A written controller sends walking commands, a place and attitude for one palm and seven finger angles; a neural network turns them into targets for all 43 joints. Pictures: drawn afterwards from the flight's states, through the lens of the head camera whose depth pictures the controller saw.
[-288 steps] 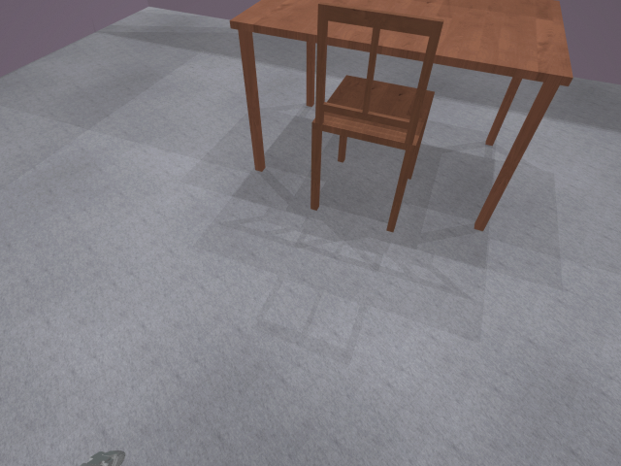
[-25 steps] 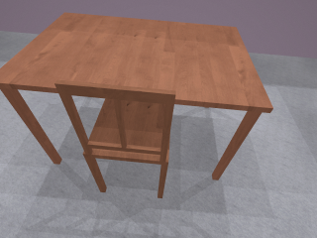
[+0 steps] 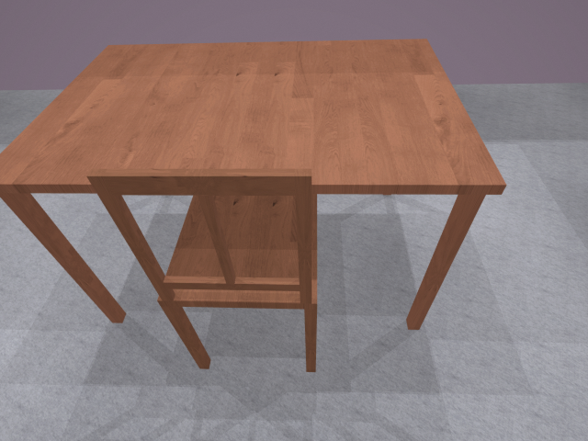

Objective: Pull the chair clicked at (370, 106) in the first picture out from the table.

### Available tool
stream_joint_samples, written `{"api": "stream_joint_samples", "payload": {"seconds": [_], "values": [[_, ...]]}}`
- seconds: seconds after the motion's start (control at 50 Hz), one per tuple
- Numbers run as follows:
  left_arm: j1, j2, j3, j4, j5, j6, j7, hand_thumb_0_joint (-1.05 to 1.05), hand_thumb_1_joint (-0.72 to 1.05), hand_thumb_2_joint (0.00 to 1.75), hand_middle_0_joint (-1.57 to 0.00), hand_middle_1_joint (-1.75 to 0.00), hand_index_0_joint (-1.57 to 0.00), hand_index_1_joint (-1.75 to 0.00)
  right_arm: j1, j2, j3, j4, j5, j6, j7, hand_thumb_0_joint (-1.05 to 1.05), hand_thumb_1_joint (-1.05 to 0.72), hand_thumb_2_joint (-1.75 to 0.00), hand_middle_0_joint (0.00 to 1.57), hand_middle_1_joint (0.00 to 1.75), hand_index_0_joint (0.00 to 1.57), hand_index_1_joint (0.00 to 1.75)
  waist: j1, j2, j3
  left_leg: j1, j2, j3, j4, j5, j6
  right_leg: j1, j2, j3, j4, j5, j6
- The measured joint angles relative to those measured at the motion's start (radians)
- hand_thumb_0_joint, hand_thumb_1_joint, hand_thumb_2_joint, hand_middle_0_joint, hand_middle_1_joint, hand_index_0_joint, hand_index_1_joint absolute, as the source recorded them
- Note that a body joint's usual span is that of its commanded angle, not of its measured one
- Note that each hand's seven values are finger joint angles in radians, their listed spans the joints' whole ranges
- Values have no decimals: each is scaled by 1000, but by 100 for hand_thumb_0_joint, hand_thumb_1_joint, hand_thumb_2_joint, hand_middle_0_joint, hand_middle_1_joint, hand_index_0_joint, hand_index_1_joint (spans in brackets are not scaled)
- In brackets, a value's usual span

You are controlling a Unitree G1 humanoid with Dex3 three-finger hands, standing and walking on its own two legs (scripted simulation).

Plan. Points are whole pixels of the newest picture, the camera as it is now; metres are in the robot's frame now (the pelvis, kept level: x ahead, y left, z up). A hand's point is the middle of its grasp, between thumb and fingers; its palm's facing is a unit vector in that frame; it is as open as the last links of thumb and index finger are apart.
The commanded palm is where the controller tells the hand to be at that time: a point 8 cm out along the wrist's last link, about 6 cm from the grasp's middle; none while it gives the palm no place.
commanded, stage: look again from close up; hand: left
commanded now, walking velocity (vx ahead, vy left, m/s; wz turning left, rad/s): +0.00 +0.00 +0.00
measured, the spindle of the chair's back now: (219, 242) +0.49 +0.19 -0.08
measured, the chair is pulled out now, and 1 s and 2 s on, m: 0.00 0.00 0.00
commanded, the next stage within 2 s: shuffle to correct the standing spot in 0.76 s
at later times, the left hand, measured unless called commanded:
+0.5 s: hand out of the picture +0.00 +0.14 -0.16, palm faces +0.01 -0.98 -0.22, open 7.3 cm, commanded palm none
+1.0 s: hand out of the picture -0.01 +0.13 -0.17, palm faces +0.04 -0.98 -0.19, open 7.4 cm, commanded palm none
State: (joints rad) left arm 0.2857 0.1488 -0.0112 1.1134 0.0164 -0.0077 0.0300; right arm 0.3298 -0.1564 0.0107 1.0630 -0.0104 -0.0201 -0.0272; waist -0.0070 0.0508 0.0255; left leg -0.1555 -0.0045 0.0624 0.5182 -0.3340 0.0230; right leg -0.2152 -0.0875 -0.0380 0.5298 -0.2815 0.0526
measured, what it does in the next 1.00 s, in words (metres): stands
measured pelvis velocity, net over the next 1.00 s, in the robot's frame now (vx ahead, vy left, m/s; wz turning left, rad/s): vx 0.00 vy -0.04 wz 0.01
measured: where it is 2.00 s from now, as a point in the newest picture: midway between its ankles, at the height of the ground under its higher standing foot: outside the picture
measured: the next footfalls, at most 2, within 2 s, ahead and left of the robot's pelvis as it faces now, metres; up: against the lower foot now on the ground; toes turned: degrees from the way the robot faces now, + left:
none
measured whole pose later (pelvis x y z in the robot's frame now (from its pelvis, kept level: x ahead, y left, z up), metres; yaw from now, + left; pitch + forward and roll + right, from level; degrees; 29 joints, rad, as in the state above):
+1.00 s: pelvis +0.00 -0.04 +0.00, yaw +0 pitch -1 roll +0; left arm 0.29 0.14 0.01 1.11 0.02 -0.01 0.02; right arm 0.31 -0.14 0.01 1.13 -0.02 -0.01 -0.02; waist 0.01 0.02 0.03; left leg -0.15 0.05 0.04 0.47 -0.30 -0.03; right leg -0.21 -0.03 -0.07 0.50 -0.27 -0.01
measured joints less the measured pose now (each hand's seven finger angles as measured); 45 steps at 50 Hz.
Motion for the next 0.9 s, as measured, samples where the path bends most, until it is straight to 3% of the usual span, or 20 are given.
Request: {"api": "stream_joint_samples", "payload": {"seconds": [0.5, 0.9], "values": [[-16, -9, 4, 5, -2, -9, -8, 1, 92, 90, -20, -30, -20, -30, -59, -15, -3, 56, 1, 3, -1, 1, -91, -90, 20, 30, 20, 30, 8, -15, 23, 29, 43, -11, -89, 55, -55, 5, 45, -16, -36, 20, -52], [-8, -9, 9, 8, -1, -9, -7, 1, 91, 90, -20, -30, -20, -30, -49, 15, 1, 75, 2, 3, -3, 1, -91, -90, 20, 30, 20, 30, 13, -31, 19, 31, 55, -23, -98, 67, -64, 18, 57, -29, -61, 36, -61]]}}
